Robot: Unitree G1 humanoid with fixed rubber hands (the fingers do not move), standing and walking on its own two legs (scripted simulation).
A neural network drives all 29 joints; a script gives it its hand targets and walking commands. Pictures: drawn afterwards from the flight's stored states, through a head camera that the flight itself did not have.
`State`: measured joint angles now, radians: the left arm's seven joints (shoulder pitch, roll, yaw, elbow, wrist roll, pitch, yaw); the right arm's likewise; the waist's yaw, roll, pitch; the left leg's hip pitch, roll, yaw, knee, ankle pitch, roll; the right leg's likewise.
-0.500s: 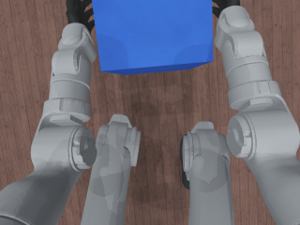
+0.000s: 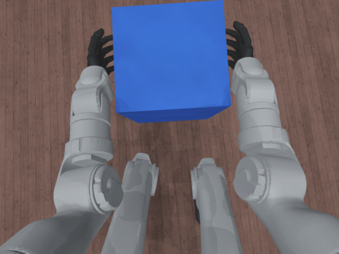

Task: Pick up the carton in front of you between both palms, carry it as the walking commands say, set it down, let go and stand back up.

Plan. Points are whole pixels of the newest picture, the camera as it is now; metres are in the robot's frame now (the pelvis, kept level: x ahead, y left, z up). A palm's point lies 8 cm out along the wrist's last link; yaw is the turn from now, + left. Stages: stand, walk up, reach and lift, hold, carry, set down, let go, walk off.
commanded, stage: reach and lift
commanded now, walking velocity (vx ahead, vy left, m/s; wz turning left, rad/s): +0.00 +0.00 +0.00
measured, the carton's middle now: (170, 76) +0.50 +0.03 -0.13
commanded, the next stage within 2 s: none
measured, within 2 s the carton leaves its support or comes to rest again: neither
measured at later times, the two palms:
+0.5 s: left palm (60, 49) +0.44 +0.17 +0.11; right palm (293, 48) +0.46 -0.13 +0.10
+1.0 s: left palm out of the picture +0.40 +0.16 +0.25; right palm out of the picture +0.41 -0.14 +0.25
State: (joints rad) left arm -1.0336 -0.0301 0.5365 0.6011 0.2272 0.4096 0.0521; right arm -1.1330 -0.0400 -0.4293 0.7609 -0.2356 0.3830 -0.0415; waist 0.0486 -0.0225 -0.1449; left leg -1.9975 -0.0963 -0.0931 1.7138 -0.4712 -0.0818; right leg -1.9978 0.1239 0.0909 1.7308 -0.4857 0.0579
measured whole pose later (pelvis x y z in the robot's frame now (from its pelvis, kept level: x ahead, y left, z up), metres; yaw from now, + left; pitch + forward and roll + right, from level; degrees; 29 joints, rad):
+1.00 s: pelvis +0.10 +0.01 +0.26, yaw +0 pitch +10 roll +0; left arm -0.29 -0.15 0.30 0.46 0.21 0.43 0.03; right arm -0.30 0.15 -0.29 0.48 -0.21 0.42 -0.04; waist 0.01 -0.01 -0.15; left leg -0.52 -0.06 -0.14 0.64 -0.29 -0.02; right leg -0.51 0.06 0.14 0.65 -0.30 0.02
